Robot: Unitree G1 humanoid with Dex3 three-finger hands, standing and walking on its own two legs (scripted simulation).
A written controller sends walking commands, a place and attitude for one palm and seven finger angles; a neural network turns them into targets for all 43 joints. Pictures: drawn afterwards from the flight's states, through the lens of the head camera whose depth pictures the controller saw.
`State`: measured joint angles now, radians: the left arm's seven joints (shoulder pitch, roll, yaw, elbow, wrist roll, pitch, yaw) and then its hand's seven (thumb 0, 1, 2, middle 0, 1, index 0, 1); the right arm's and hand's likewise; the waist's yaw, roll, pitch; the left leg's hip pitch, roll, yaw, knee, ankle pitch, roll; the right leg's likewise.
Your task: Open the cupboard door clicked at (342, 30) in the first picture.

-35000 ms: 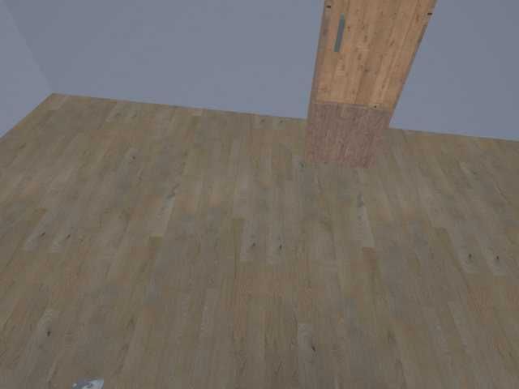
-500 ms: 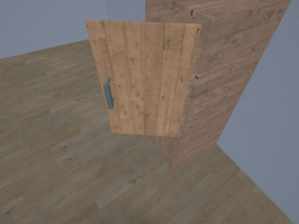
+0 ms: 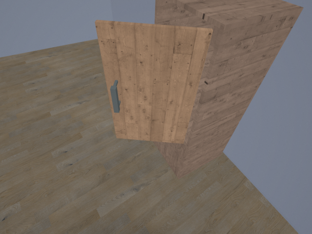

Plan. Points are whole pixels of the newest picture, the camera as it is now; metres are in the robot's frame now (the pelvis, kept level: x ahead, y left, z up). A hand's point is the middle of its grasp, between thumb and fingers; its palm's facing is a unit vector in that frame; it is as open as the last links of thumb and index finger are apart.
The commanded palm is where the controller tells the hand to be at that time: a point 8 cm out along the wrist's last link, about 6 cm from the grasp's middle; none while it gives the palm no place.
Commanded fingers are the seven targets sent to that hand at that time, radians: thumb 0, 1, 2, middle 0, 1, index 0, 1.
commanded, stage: look again from close up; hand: left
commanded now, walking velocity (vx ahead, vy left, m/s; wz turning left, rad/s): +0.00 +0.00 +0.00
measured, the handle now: (116, 96) +0.60 +0.19 -0.03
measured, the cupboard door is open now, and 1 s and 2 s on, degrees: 56 56 56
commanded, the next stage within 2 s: shuffle to correct the standing spot in 0.14 s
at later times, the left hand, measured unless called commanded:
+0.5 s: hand out of the picture -0.01 +0.17 -0.19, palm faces +0.06 -0.99 -0.13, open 7.4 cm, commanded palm none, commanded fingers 0.00 0.90 0.90 -0.20 -0.30 -0.20 -0.30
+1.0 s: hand out of the picture +0.10 +0.20 -0.18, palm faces -0.04 -0.97 -0.23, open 7.4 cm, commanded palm none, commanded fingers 0.00 0.90 0.90 -0.20 -0.30 -0.20 -0.30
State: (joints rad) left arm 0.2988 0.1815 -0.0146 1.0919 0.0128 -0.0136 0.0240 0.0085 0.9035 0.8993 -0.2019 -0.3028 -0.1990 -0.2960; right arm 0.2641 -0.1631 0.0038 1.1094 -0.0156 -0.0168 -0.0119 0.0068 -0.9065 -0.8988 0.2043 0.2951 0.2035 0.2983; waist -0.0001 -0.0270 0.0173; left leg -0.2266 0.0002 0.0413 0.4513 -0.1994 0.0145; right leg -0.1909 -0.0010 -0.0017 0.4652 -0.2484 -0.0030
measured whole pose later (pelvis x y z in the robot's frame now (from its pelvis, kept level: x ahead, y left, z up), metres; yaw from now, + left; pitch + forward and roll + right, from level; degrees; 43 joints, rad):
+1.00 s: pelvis +0.03 +0.01 -0.01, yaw -3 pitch -1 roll +0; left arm 0.22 0.18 0.02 1.02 0.02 0.00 0.05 0.01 0.92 0.90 -0.20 -0.30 -0.20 -0.30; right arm 0.26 -0.14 -0.02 1.08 -0.01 0.00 -0.04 0.02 -0.92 -0.90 0.21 0.30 0.20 0.30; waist -0.02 -0.01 0.05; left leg -0.22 0.01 0.09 0.53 -0.30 0.03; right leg -0.24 -0.01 -0.03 0.53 -0.28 0.00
